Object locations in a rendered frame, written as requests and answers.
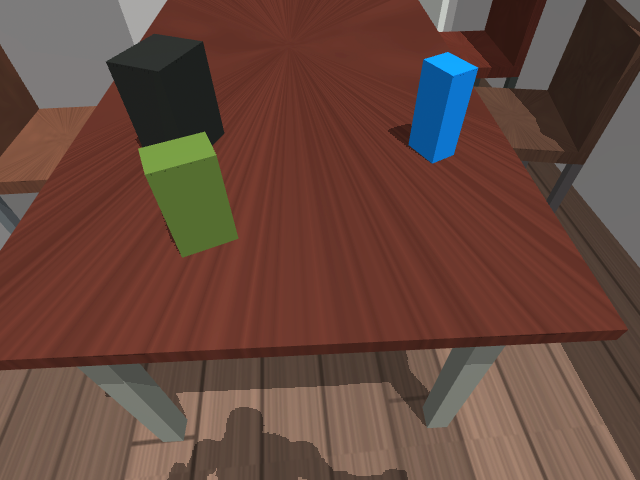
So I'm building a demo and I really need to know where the chair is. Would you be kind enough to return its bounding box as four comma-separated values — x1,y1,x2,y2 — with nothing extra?
0,45,96,234
474,0,640,214
439,0,547,88

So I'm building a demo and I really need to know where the table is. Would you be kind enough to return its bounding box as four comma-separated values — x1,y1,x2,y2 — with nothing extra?
0,0,628,442

